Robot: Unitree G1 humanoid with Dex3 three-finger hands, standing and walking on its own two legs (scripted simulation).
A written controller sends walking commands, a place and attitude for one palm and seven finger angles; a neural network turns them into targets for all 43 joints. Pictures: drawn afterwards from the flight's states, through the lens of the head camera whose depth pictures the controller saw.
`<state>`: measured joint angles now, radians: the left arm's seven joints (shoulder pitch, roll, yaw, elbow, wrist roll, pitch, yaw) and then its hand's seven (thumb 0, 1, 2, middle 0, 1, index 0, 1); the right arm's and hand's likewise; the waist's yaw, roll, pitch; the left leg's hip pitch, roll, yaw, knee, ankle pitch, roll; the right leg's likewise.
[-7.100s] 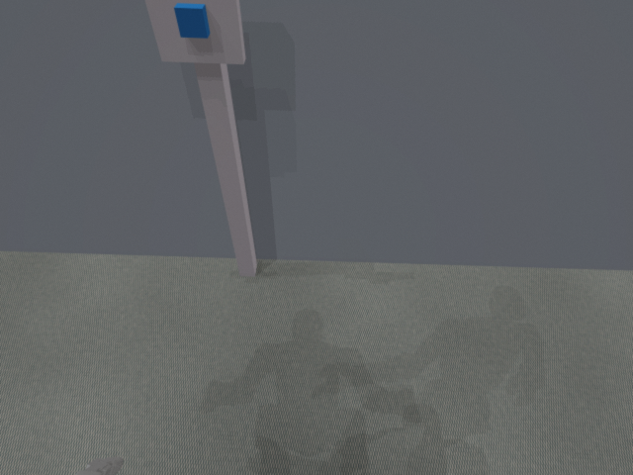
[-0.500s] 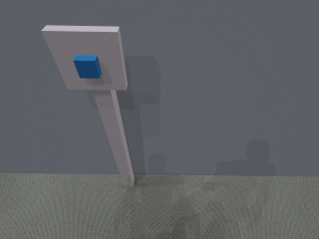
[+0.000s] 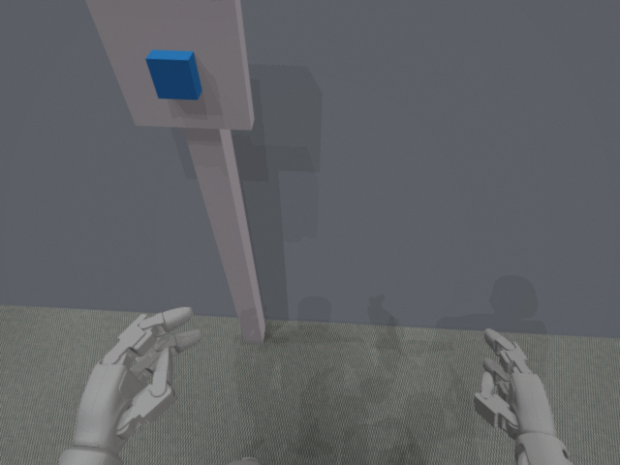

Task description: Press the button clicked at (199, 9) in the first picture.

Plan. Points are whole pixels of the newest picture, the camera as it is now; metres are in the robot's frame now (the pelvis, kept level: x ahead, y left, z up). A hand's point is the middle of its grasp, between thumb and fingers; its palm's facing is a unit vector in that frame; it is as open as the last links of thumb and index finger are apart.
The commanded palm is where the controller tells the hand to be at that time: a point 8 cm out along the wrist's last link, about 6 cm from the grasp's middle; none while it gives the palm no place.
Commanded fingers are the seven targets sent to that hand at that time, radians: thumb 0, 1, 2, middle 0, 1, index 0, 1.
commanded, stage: raise the hand and make a fist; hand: left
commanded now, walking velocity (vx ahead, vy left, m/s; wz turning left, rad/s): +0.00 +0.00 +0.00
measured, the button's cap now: (176, 74) +0.54 +0.22 +0.23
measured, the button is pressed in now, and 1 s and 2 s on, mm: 0 0 0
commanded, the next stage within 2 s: aim a knuckle at the button in 1.64 s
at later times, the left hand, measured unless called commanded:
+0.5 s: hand (120, 353) +0.21 +0.21 +0.10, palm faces +0.05 -1.00 -0.07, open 3.1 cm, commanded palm +0.18 +0.26 +0.12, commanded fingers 0.00 0.90 0.90 -1.30 -1.50 -1.30 -1.50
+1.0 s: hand (69, 293) +0.23 +0.24 +0.18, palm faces +0.07 -0.99 -0.09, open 3.1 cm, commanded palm +0.20 +0.28 +0.19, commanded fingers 0.00 0.90 0.90 -1.30 -1.50 -1.30 -1.50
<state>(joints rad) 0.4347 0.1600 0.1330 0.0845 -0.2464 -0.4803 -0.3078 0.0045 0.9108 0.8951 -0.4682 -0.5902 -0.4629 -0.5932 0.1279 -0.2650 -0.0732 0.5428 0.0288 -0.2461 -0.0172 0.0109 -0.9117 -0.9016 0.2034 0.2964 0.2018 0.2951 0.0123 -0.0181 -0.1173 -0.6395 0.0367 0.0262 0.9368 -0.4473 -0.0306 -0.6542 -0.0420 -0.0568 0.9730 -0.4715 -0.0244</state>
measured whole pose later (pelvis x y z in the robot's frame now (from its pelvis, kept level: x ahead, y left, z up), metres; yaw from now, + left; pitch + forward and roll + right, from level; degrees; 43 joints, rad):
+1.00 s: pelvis +0.02 +0.03 +0.04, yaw +2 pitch -1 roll -1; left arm 0.28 0.28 0.25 -0.27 -0.29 0.04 -0.26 0.02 0.90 0.90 -1.30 -1.50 -1.30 -1.50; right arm 0.22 -0.23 0.09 0.58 0.04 -0.29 -0.07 0.01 -0.91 -0.90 0.21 0.30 0.21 0.30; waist 0.06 0.04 -0.06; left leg -0.28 0.02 0.00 0.65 -0.36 0.00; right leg -0.24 -0.04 -0.09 0.61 -0.34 0.01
